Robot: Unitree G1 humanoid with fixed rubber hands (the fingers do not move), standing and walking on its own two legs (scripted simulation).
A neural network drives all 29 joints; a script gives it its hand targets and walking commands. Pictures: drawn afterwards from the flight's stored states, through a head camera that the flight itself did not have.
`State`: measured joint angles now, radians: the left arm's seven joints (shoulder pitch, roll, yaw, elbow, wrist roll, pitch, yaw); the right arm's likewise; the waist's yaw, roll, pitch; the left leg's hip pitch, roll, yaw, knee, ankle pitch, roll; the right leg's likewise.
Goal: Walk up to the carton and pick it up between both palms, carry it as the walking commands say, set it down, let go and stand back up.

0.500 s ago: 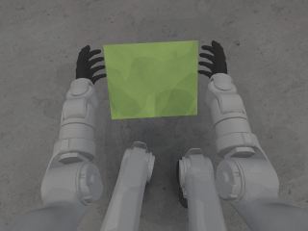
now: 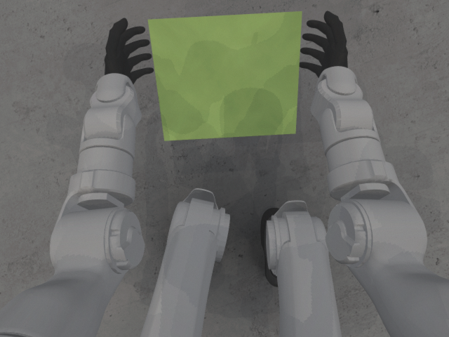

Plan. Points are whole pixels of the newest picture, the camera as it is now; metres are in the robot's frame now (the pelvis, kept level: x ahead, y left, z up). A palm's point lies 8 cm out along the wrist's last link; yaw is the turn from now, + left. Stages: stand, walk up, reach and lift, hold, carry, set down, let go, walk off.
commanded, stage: set down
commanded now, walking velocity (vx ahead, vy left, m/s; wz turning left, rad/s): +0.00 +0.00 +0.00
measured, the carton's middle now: (226, 78) +0.53 +0.07 -0.23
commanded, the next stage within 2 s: none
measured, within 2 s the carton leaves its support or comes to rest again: neither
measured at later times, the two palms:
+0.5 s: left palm (136, 80) +0.49 +0.23 -0.20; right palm (317, 76) +0.54 -0.09 -0.20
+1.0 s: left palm (136, 83) +0.49 +0.24 -0.22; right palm (311, 77) +0.54 -0.09 -0.22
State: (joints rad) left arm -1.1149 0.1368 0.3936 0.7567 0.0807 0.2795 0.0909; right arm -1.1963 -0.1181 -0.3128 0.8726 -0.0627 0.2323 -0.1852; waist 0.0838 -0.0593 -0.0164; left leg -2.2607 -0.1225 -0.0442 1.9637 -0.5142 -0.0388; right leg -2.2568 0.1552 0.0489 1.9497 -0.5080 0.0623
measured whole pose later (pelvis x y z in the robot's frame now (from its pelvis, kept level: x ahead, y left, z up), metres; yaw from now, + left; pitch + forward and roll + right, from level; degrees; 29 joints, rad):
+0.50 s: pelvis +0.01 -0.01 -0.04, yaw +0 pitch +42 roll +0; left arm -1.23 0.22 0.35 0.90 0.03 0.22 0.06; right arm -1.31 -0.19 -0.23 1.01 0.01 0.18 -0.19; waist 0.10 -0.06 0.18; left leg -2.27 -0.09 -0.02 2.13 -0.59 -0.04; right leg -2.28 0.16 0.03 2.12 -0.57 0.05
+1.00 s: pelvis +0.00 -0.01 -0.06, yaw +1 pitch +35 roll +0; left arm -1.33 0.31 0.25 1.07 -0.07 0.17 0.05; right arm -1.40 -0.23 -0.21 1.10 0.05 0.14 -0.15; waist 0.09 -0.04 0.32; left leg -2.25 -0.05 0.01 2.22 -0.58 0.00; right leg -2.25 0.12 0.01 2.23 -0.59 0.03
